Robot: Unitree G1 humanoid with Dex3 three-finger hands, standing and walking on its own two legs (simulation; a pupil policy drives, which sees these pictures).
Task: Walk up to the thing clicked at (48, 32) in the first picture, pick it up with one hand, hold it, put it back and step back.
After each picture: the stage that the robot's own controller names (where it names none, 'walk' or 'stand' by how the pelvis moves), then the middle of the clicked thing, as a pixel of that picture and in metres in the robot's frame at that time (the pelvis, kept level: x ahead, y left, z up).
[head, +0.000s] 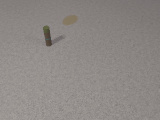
stand; (47, 36) +1.47 +0.39 -0.66
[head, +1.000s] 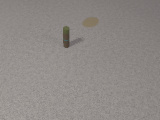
walk; (66, 37) +1.38 +0.15 -0.63
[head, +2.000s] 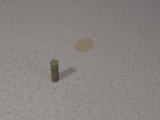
walk; (54, 71) +0.92 +0.19 -0.64
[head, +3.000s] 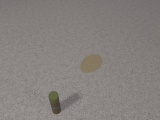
walk; (55, 103) +0.59 +0.19 -0.64
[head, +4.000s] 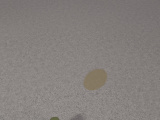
stand; out of the picture +0.42 +0.17 -0.64
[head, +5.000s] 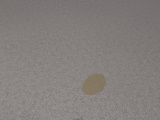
stand; out of the picture +0.41 +0.17 -0.66
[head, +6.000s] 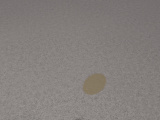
stand; out of the picture +0.42 +0.18 -0.66
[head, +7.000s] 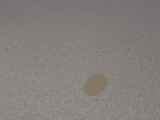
stand; out of the picture +0.40 +0.17 -0.66
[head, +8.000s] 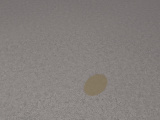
go down; out of the picture +0.40 +0.17 -0.66
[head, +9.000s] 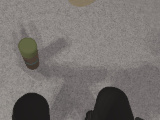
go down; (30, 56) +0.50 +0.16 -0.31
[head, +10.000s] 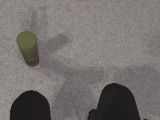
go down; (29, 51) +0.50 +0.16 -0.27
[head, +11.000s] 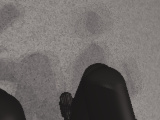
close in; out of the picture +0.50 +0.21 -0.18
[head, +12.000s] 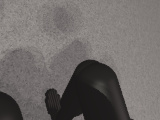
close; out of the picture +0.50 +0.23 -0.18
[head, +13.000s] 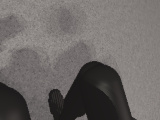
lift; out of the picture +0.43 +0.19 -0.18
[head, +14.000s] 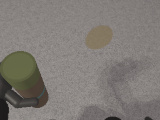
lift; (31, 85) +0.33 +0.15 +0.03
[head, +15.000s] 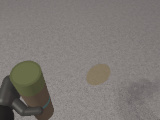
hold; (36, 96) +0.30 +0.14 +0.06
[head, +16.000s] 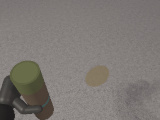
hold; (36, 95) +0.30 +0.15 +0.05
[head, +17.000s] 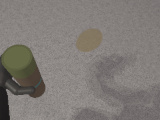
crouch; (28, 76) +0.37 +0.15 -0.01
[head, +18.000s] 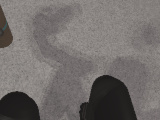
lower; out of the picture +0.52 +0.18 -0.03
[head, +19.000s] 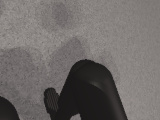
lower; out of the picture +0.48 +0.22 -0.17
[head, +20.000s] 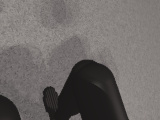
lower; out of the picture +0.47 +0.23 -0.19
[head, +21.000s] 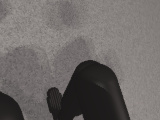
lower; out of the picture +0.47 +0.22 -0.18
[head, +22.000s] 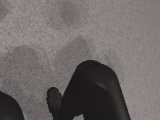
lower; out of the picture +0.47 +0.22 -0.18
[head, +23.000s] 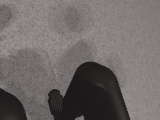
open; out of the picture +0.47 +0.20 -0.19
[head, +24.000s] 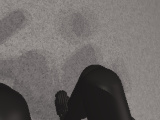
stand; out of the picture +0.47 +0.19 -0.19
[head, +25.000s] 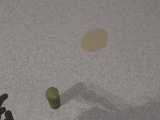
stand; (53, 99) +0.43 +0.12 -0.49
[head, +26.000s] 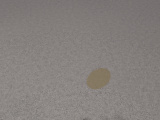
stand; out of the picture +0.40 +0.12 -0.60
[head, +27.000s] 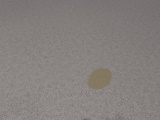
stand; out of the picture +0.40 +0.12 -0.60
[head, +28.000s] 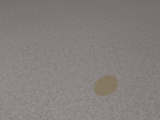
stand; out of the picture +0.41 +0.11 -0.65
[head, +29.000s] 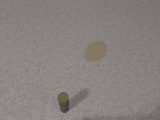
walk; (64, 103) +0.47 +0.10 -0.63
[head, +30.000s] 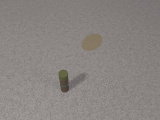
walk; (64, 81) +0.70 +0.12 -0.63
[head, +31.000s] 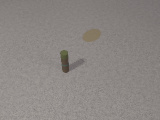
stand; (65, 62) +1.02 +0.17 -0.63
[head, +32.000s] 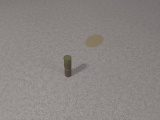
stand; (67, 66) +1.02 +0.13 -0.65
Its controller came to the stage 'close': yes
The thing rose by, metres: 0.69
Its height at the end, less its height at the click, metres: +0.00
